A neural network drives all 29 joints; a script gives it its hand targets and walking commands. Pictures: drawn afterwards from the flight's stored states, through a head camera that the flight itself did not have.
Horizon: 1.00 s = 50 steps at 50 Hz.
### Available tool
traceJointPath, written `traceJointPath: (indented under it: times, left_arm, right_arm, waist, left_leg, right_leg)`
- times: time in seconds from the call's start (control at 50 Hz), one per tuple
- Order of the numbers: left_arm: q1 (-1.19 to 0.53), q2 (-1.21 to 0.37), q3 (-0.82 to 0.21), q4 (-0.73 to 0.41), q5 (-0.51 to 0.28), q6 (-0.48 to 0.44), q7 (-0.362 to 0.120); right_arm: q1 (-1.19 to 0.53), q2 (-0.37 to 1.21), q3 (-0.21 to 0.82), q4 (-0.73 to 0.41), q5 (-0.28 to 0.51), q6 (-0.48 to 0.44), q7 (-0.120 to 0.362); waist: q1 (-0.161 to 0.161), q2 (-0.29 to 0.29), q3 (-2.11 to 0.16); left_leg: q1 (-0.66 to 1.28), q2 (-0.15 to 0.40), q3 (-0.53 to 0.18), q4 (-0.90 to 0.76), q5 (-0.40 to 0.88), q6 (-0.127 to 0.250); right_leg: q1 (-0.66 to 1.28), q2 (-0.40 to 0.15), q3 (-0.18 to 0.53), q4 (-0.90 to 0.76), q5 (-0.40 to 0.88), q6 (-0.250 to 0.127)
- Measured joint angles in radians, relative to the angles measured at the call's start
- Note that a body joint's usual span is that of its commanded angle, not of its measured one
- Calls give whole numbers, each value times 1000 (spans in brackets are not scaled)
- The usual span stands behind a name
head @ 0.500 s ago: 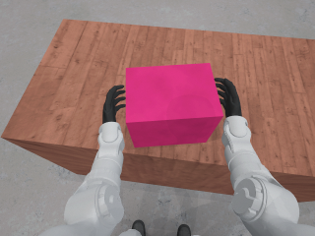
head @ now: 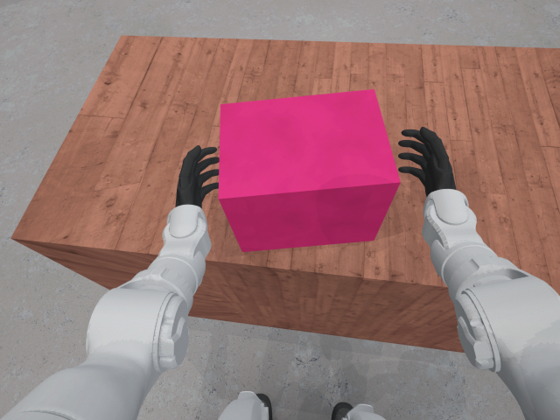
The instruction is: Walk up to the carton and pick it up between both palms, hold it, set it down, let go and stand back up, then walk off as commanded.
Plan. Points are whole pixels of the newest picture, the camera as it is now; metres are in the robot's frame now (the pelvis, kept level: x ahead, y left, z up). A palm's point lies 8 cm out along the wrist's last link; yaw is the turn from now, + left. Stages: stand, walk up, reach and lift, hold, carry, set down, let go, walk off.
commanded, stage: set down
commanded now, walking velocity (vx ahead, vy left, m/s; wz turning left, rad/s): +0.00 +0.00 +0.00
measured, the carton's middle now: (302, 177) +0.46 +0.03 +0.00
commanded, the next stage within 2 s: none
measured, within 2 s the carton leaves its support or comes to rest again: neither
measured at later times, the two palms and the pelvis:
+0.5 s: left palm (173, 239) +0.34 +0.20 +0.02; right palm (466, 227) +0.37 -0.18 +0.04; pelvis -0.05 -0.02 +0.00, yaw +2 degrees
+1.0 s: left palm (166, 307) +0.25 +0.19 +0.01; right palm (506, 312) +0.27 -0.22 +0.02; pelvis -0.02 -0.02 +0.02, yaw +3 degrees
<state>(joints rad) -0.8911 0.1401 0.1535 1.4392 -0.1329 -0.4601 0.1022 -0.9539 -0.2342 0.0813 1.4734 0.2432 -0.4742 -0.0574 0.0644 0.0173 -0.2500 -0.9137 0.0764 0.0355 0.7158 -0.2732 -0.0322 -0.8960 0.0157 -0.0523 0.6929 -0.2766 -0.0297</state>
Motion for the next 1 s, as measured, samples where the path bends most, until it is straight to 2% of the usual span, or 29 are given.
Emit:
traceJointPath:
  times: [0.1, 0.22, 0.3, 0.38, 0.48, 0.56, 0.66, 0.74, 0.84, 1.0]
  left_arm:
    - [65, 25, -35, -58, -30, -2, -28]
    - [154, 42, -118, -179, -86, 29, -4]
    - [210, 31, -136, -311, -102, 53, 4]
    - [186, 31, -119, -276, -92, 95, -11]
    - [144, 53, -128, -188, -115, 127, -12]
    - [185, 52, -136, -229, -113, 118, -7]
    - [322, 42, -143, -363, -56, 130, 6]
    - [425, 35, -157, -441, -48, 151, 17]
    - [584, 31, -186, -634, -61, 157, 37]
    - [708, 20, -175, -683, -34, 193, 15]
  right_arm:
    - [69, -33, 54, -80, 69, 3, 8]
    - [131, -43, 31, -166, 66, 43, 44]
    - [200, -55, 50, -271, 84, 68, 59]
    - [220, -48, 68, -293, 98, 117, 52]
    - [207, -16, 27, -276, 88, 176, 31]
    - [244, -2, 17, -308, 78, 168, 25]
    - [324, 25, 6, -323, 76, 145, 34]
    - [409, 37, -34, -348, 51, 139, 47]
    - [550, 33, -58, -453, 51, 105, 74]
    - [739, 28, -41, -600, 37, 127, 82]
  waist:
    - [-11, -11, 7]
    - [-13, -6, -13]
    - [-5, -14, -24]
    - [-7, -26, 10]
    - [-33, -48, 50]
    - [-41, -69, 57]
    - [-48, -66, 66]
    - [-49, -55, 89]
    - [-53, -45, 121]
    - [-65, -69, 191]
  left_leg:
    - [-17, -6, -2, 8, 8, 0]
    - [-45, -2, -7, 14, 27, -3]
    - [-29, 2, -9, 8, 37, -8]
    - [44, -5, -14, -2, 45, -14]
    - [98, -24, -33, 12, 43, -17]
    - [108, -31, -47, 26, 40, -24]
    - [151, -30, -70, 18, 37, -28]
    - [219, -31, -83, -16, 43, -27]
    - [324, -29, -86, -72, 63, -28]
    - [526, -36, -62, -156, 52, -26]
  right_leg:
    - [-25, -4, 5, 26, 4, -1]
    - [-52, 2, 2, 28, 25, -6]
    - [-39, 8, 3, 26, 34, -12]
    - [25, 4, 4, 36, 29, -17]
    - [75, -9, -4, 78, 4, -18]
    - [89, -12, -12, 96, -5, -26]
    - [149, -7, -30, 67, -3, -29]
    - [226, -3, -39, 22, 5, -27]
    - [333, 2, -38, -35, 14, -26]
    - [513, -1, -9, -90, 6, -22]
